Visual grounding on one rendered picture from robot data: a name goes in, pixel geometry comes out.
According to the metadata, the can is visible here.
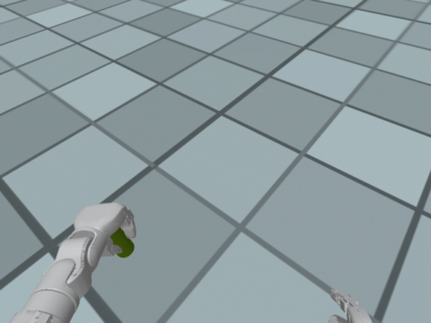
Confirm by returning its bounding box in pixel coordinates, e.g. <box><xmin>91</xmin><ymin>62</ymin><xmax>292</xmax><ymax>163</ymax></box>
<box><xmin>110</xmin><ymin>227</ymin><xmax>134</xmax><ymax>258</ymax></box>

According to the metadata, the left robot hand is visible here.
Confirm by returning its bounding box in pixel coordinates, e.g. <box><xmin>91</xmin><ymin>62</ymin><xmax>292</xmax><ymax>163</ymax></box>
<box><xmin>74</xmin><ymin>203</ymin><xmax>136</xmax><ymax>256</ymax></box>

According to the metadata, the left robot arm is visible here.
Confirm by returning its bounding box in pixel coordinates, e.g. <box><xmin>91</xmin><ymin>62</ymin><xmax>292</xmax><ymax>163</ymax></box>
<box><xmin>9</xmin><ymin>227</ymin><xmax>106</xmax><ymax>323</ymax></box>

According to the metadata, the right robot hand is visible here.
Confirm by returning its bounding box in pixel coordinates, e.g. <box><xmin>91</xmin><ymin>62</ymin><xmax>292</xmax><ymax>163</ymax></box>
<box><xmin>329</xmin><ymin>289</ymin><xmax>373</xmax><ymax>323</ymax></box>

